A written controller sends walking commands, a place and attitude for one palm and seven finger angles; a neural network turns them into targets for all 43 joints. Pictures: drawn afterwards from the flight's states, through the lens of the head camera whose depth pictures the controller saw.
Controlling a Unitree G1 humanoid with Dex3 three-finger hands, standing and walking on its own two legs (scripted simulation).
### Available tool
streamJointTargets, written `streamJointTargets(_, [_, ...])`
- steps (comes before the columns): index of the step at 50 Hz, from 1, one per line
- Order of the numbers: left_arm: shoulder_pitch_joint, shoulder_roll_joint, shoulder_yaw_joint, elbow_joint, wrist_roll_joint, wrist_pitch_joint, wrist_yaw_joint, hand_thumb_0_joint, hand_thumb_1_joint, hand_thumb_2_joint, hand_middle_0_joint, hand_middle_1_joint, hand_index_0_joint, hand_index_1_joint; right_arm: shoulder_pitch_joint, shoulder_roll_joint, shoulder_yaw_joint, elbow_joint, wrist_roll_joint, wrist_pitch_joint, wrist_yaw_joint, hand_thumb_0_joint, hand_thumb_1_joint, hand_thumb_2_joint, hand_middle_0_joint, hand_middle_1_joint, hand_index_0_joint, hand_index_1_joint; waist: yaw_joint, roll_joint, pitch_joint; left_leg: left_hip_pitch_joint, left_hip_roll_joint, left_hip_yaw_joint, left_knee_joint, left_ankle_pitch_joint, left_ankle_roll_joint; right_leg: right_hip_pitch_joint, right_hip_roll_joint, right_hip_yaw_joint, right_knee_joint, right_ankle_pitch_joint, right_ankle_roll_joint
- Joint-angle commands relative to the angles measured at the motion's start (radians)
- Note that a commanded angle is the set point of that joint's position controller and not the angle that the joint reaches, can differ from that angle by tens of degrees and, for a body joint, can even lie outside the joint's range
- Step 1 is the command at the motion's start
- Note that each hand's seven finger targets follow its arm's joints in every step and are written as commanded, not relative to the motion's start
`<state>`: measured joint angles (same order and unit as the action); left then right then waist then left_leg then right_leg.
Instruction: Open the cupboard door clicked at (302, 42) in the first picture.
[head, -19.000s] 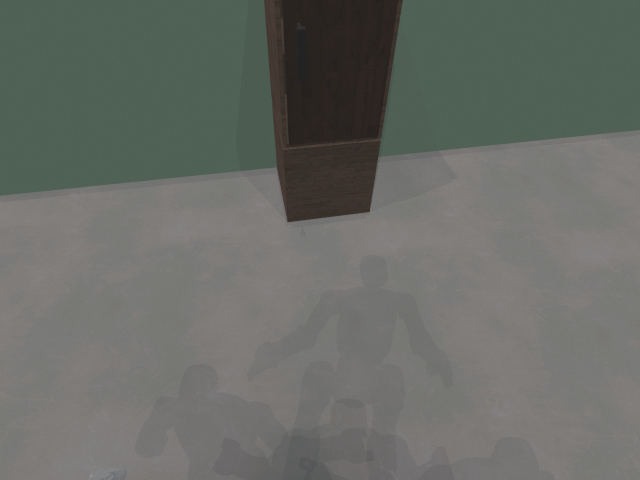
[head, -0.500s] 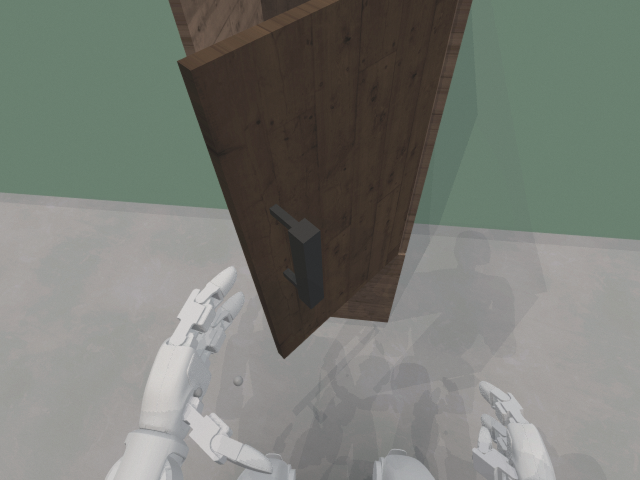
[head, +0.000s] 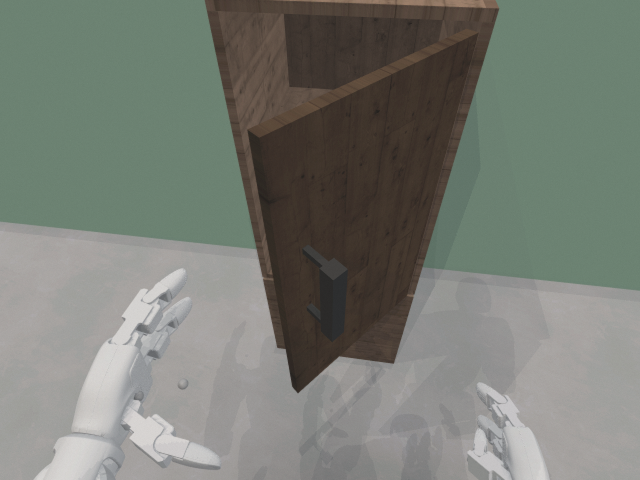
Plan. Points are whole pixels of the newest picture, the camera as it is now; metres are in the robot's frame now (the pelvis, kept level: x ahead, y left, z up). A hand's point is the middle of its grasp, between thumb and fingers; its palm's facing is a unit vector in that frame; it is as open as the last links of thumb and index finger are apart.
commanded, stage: draw the hand back to the body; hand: left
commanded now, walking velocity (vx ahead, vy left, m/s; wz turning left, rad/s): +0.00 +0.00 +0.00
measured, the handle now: (322, 293) +0.35 +0.03 +0.04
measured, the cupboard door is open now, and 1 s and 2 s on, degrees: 51 51 51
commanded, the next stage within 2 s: step back with the hand held close in 1.02 s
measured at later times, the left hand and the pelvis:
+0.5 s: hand (63, 330) +0.21 +0.25 +0.18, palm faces +0.36 -0.84 -0.41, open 10.8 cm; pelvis +0.02 +0.01 +0.04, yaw -1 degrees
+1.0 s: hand (32, 328) +0.20 +0.25 +0.20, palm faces +0.44 -0.80 -0.41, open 7.5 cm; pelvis +0.01 +0.00 +0.05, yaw -1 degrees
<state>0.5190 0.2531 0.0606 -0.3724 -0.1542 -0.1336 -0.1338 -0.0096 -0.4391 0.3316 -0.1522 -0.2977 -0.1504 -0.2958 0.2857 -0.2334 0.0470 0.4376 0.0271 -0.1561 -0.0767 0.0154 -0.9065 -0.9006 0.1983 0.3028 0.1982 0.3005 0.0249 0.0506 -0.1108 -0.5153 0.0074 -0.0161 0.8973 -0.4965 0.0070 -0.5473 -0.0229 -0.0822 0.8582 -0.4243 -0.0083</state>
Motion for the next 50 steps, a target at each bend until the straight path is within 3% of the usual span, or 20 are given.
streamJointTargets(1, [0.014, 0.086, 0.041, -0.263, 0.104, 0.018, 0.185, 0.0, -0.185, 0.435, -0.161, -0.3, -0.161, -0.3, -0.08, -0.078, -0.031, -0.135, -0.011, -0.031, -0.024, 0.0, -0.9, -0.9, 0.2, 0.3, 0.2, 0.3, 0.003, 0.004, -0.025, 0.078, -0.002, -0.013, -0.242, 0.349, 0.007, 0.188, 0.004, 0.032, -0.213, 0.249, -0.012])
streamJointTargets(5, [-0.031, 0.142, 0.096, -0.259, 0.13, 0.03, 0.243, 0.0, -0.045, 0.495, -0.166, -0.3, -0.166, -0.3, -0.113, -0.087, -0.026, -0.101, -0.02, -0.025, -0.034, 0.0, -0.9, -0.9, 0.2, 0.3, 0.2, 0.3, 0.007, -0.026, -0.007, 0.15, -0.002, -0.01, -0.312, 0.324, 0.01, 0.257, 0.006, 0.028, -0.285, 0.23, -0.011])
streamJointTargets(10, [-0.072, 0.164, 0.14, -0.257, 0.142, 0.021, 0.271, 0.0, 0.13, 0.57, -0.173, -0.3, -0.173, -0.3, -0.147, -0.086, -0.019, -0.06, -0.027, -0.042, -0.039, 0.0, -0.9, -0.9, 0.2, 0.3, 0.2, 0.3, 0.018, 0.012, 0.009, 0.24, 0.001, -0.014, -0.398, 0.38, 0.005, 0.343, 0.006, 0.021, -0.348, 0.263, -0.014])
streamJointTargets(12, [-0.054, 0.163, 0.153, -0.269, 0.142, 0.017, 0.273, 0.0, 0.2, 0.6, -0.175, -0.3, -0.175, -0.3, -0.148, -0.083, -0.02, -0.043, -0.029, -0.05, -0.034, 0.0, -0.9, -0.9, 0.2, 0.3, 0.2, 0.3, 0.023, 0.032, -0.001, 0.287, 0.007, -0.016, -0.422, 0.472, 0.0, 0.378, 0.006, 0.018, -0.359, 0.315, -0.012])
streamJointTargets(15, [-0.063, 0.176, 0.185, -0.255, 0.141, 0.015, 0.273, 0.0, 0.305, 0.645, -0.179, -0.3, -0.179, -0.3, -0.166, -0.088, -0.024, -0.02, -0.034, -0.056, -0.026, 0.0, -0.9, -0.9, 0.2, 0.3, 0.2, 0.3, 0.029, 0.007, 0.018, 0.316, 0.012, -0.015, -0.458, 0.531, -0.008, 0.422, 0.009, 0.013, -0.394, 0.35, -0.012])
streamJointTargets(18, [-0.059, 0.186, 0.228, -0.238, 0.135, 0.011, 0.27, 0.0, 0.41, 0.69, -0.182, -0.3, -0.182, -0.3, -0.18, -0.086, -0.029, -0.004, -0.036, -0.051, -0.019, 0.0, -0.9, -0.9, 0.2, 0.3, 0.2, 0.3, 0.035, -0.017, 0.041, 0.339, 0.016, -0.008, -0.493, 0.536, -0.009, 0.447, 0.013, 0.012, -0.423, 0.361, -0.009])
streamJointTargets(32, [-0.14, 0.279, 0.415, -0.244, 0.115, -0.014, 0.273, 0.0, 0.9, 0.9, -0.2, -0.3, -0.2, -0.3, -0.209, -0.089, -0.053, 0.044, -0.038, -0.026, -0.009, 0.0, -0.9, -0.9, 0.2, 0.3, 0.2, 0.3, 0.048, 0.028, 0.043, 0.415, 0.012, 0.016, -0.543, 0.617, -0.008, 0.525, 0.016, 0.029, -0.495, 0.454, -0.01])
streamJointTargets(36, [-0.126, 0.213, 0.347, -0.184, 0.113, -0.005, 0.261, 0.0, 0.9, 0.9, -0.2, -0.3, -0.2, -0.3, -0.214, -0.096, -0.06, 0.048, -0.035, -0.016, -0.004, 0.0, -0.9, -0.9, 0.2, 0.3, 0.2, 0.3, 0.038, 0.004, 0.095, 0.414, 0.014, 0.018, -0.561, 0.557, -0.001, 0.494, 0.018, 0.027, -0.516, 0.409, -0.006])
streamJointTargets(40, [-0.141, 0.266, 0.39, -0.213, 0.117, -0.015, 0.266, 0.0, 0.9, 0.9, -0.2, -0.3, -0.2, -0.3, -0.227, -0.098, -0.065, 0.046, -0.039, -0.016, -0.009, 0.0, -0.9, -0.9, 0.2, 0.3, 0.2, 0.3, 0.05, -0.018, 0.058, 0.415, 0.006, 0.023, -0.563, 0.52, 0.008, 0.523, 0.019, 0.034, -0.523, 0.406, -0.007])
streamJointTargets(42, [-0.144, 0.265, 0.389, -0.235, 0.117, -0.02, 0.267, 0.0, 0.9, 0.9, -0.2, -0.3, -0.2, -0.3, -0.229, -0.092, -0.063, 0.045, -0.039, -0.017, -0.01, 0.0, -0.9, -0.9, 0.2, 0.3, 0.2, 0.3, 0.051, 0.022, 0.043, 0.422, 0.003, 0.024, -0.564, 0.521, 0.006, 0.529, 0.017, 0.039, -0.521, 0.407, -0.008])
streamJointTargets(48, [-0.151, 0.266, 0.394, -0.226, 0.116, -0.027, 0.269, 0.0, 0.9, 0.9, -0.2, -0.3, -0.2, -0.3, -0.234, -0.086, -0.062, 0.053, -0.039, -0.027, -0.014, 0.0, -0.9, -0.9, 0.2, 0.3, 0.2, 0.3, 0.049, 0.01, 0.073, 0.418, 0.0, 0.027, -0.569, 0.475, 0.009, 0.516, 0.019, 0.042, -0.544, 0.374, -0.006])
streamJointTargets(50, [-0.149, 0.265, 0.389, -0.216, 0.119, -0.025, 0.267, 0.0, 0.9, 0.9, -0.2, -0.3, -0.2, -0.3, -0.237, -0.087, -0.062, 0.057, -0.038, -0.03, -0.015, 0.0, -0.9, -0.9, 0.2, 0.3, 0.2, 0.3, 0.049, 0.041, 0.092, 0.419, 0.0, 0.029, -0.57, 0.464, 0.007, 0.503, 0.021, 0.044, -0.552, 0.36, -0.008])
